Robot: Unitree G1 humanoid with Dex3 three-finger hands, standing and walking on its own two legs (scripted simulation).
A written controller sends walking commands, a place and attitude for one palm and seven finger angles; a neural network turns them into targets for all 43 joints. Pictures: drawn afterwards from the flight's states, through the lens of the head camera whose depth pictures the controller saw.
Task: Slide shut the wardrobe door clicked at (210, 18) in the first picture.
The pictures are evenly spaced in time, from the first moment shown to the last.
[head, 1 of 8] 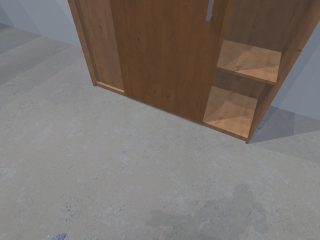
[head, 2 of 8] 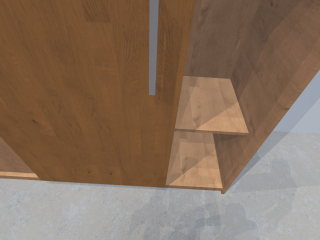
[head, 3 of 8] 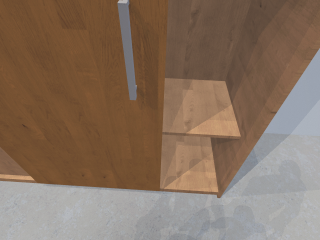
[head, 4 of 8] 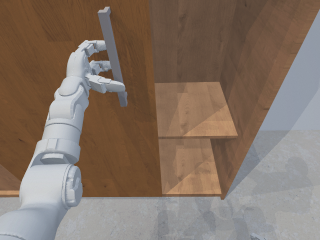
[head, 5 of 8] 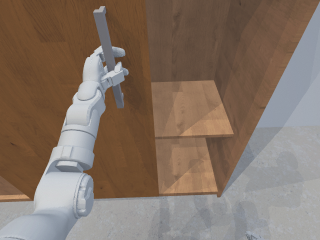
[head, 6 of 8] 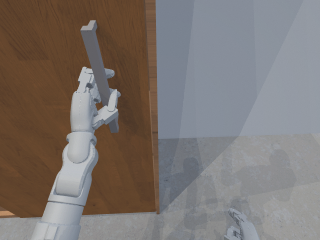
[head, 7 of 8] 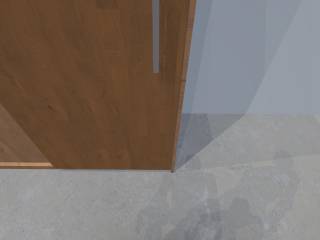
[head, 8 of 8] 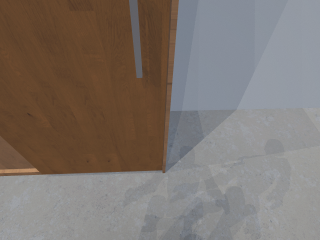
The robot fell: no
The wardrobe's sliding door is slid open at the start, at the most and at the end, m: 0.37 0.37 0.00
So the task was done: yes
